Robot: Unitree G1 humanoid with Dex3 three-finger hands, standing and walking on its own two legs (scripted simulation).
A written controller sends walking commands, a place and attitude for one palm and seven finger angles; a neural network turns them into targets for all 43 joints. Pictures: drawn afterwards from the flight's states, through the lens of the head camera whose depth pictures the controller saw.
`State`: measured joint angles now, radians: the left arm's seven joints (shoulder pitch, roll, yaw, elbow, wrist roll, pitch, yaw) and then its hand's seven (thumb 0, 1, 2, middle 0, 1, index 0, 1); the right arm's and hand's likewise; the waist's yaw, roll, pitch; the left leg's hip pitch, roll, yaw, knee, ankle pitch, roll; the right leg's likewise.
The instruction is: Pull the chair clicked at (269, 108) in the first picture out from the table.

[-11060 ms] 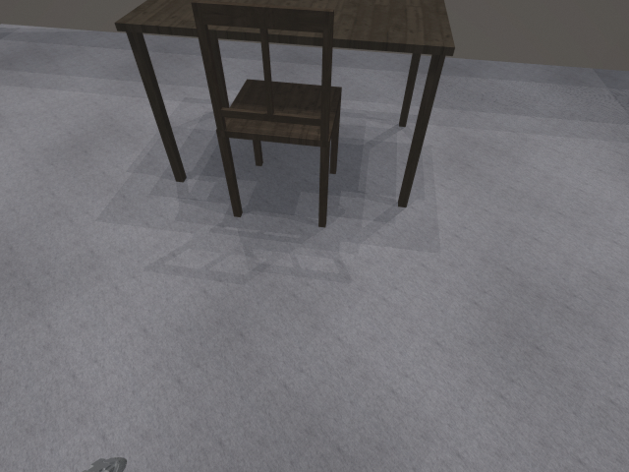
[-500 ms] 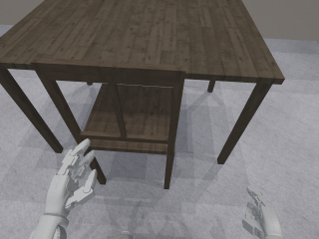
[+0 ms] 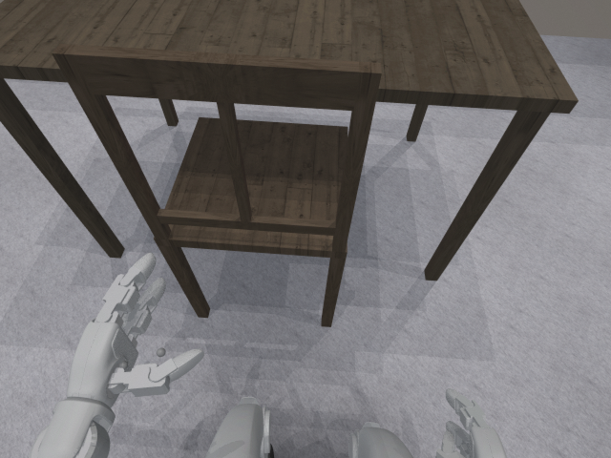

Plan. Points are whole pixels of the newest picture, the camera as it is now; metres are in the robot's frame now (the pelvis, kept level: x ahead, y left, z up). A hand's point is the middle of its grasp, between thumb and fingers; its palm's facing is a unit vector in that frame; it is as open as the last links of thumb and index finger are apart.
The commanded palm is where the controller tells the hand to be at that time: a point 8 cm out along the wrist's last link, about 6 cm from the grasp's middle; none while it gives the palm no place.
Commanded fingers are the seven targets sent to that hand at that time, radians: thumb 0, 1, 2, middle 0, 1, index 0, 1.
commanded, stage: raise the hand toward the chair's back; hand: left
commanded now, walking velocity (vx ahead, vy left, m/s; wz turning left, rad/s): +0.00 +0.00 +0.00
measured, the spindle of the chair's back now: (237, 168) +0.56 +0.14 +0.01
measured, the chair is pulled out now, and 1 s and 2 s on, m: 0.00 0.00 0.00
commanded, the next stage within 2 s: aim the fingers beside a spindle in 1.30 s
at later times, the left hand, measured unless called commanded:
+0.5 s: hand (136, 339) +0.25 +0.21 +0.05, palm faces -0.01 -1.00 -0.06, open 16.4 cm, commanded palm +0.23 +0.27 +0.05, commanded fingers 0.00 -0.50 0.30 -0.06 -0.08 -0.06 -0.08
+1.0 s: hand (136, 319) +0.27 +0.21 +0.06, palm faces -0.02 -1.00 -0.06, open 16.9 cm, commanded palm +0.24 +0.27 +0.06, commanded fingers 0.00 -0.50 0.30 -0.06 -0.08 -0.06 -0.08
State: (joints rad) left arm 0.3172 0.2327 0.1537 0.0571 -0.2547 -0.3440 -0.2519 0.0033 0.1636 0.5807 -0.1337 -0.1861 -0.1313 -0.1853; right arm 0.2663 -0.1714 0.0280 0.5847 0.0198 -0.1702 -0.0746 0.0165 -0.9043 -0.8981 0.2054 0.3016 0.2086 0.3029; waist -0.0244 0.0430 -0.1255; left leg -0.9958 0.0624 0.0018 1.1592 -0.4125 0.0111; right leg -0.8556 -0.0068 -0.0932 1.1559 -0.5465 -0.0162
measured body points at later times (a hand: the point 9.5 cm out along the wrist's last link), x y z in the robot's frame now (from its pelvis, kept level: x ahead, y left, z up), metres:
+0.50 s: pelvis +0.02 +0.01 +0.01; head +0.08 +0.03 +0.46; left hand +0.24 +0.26 +0.06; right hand +0.22 -0.22 -0.05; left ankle +0.08 +0.11 -0.64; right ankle +0.01 -0.11 -0.64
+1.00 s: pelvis +0.03 +0.00 +0.02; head +0.09 +0.01 +0.46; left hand +0.26 +0.26 +0.07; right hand +0.18 -0.25 -0.06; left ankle +0.08 +0.11 -0.64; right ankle +0.01 -0.11 -0.64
